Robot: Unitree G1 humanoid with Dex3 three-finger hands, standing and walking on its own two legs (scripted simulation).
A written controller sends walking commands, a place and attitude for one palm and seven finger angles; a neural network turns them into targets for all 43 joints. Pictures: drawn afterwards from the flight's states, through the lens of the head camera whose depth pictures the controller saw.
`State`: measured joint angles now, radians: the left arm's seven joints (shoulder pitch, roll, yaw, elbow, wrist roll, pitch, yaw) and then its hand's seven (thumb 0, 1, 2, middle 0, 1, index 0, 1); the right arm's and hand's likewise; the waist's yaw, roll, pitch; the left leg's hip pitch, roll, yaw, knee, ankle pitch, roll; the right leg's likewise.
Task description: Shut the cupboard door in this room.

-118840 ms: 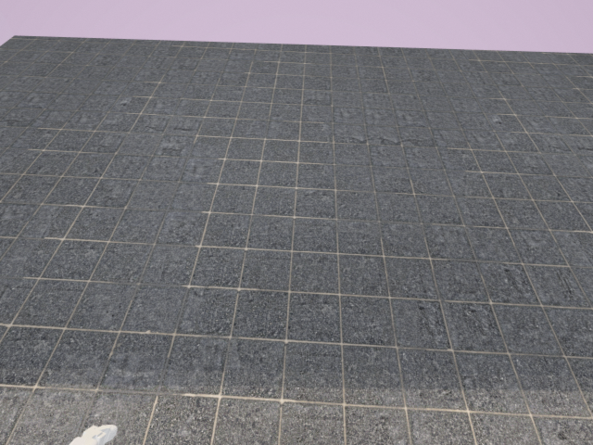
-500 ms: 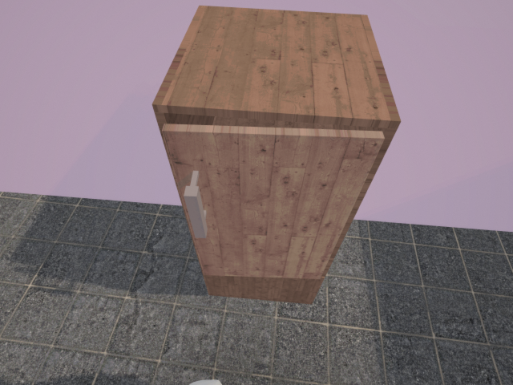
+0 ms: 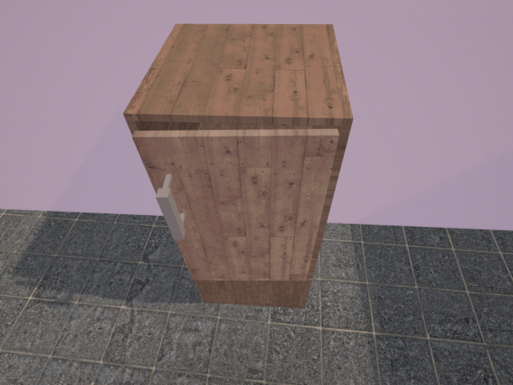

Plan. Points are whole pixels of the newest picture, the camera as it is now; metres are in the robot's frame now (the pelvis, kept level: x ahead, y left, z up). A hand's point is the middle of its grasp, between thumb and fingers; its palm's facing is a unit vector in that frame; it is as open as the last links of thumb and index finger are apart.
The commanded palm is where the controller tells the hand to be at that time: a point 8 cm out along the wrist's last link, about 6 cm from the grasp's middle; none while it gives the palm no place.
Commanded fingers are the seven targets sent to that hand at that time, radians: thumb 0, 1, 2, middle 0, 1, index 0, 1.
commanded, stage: come to a stop and stand still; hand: left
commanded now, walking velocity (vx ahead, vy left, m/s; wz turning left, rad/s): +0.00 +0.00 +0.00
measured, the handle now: (174, 207) +0.46 +0.21 -0.05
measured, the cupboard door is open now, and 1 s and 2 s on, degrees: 3 3 3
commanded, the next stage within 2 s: look again from close up in 1.14 s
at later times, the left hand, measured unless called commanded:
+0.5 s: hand out of the picture -0.02 +0.17 -0.18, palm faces +0.03 -0.99 -0.16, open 7.4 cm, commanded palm none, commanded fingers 0.00 0.90 0.90 -0.20 -0.30 -0.20 -0.30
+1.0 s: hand out of the picture -0.03 +0.19 -0.18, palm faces +0.03 -0.99 -0.14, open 7.4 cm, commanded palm none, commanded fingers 0.00 0.90 0.90 -0.20 -0.30 -0.20 -0.30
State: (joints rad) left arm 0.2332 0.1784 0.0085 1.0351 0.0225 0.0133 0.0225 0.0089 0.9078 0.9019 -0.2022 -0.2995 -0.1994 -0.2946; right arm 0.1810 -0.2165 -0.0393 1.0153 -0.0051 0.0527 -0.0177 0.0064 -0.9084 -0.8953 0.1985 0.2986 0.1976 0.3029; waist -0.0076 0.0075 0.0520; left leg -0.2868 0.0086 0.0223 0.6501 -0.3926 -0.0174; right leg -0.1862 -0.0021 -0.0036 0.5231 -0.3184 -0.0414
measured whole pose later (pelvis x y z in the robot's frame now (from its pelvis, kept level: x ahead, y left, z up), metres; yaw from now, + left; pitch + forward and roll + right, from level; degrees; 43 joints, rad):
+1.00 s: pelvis -0.02 +0.03 +0.01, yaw +0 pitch -1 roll +0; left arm 0.28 0.14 0.00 1.14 0.01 0.00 0.03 0.01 0.91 0.90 -0.20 -0.30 -0.20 -0.29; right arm 0.29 -0.12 0.00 1.12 -0.01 -0.02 -0.04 0.01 -0.92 -0.90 0.20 0.30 0.20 0.30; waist 0.01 -0.04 0.04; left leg -0.15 0.00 0.04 0.38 -0.21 0.01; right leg -0.14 -0.01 0.01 0.39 -0.22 0.01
